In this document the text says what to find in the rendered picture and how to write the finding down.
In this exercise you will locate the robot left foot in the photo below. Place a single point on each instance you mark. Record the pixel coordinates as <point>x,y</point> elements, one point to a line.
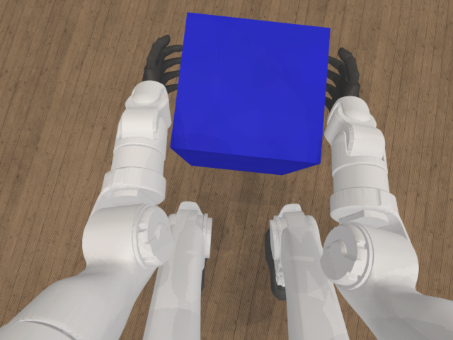
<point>203,276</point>

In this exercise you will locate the right robot forearm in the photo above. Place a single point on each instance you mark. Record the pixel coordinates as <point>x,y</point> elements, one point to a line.
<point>359,169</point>

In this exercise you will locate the robot left upper arm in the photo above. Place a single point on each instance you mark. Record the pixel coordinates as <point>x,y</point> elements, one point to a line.
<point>123,246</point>

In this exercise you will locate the carton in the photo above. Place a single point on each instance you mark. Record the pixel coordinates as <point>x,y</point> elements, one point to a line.
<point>251,94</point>

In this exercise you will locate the robot left hand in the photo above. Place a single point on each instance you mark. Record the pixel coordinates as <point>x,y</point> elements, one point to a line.
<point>156,65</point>

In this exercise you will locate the left robot forearm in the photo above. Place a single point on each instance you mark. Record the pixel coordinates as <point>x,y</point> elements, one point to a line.
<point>137,170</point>

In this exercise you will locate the right robot thigh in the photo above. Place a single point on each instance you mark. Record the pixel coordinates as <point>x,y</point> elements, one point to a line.
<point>313,310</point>

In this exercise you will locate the robot right hand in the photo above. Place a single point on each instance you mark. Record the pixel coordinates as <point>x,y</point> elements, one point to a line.
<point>347,82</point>

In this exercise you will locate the robot right upper arm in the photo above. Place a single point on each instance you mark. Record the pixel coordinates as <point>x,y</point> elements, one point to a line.
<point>376,272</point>

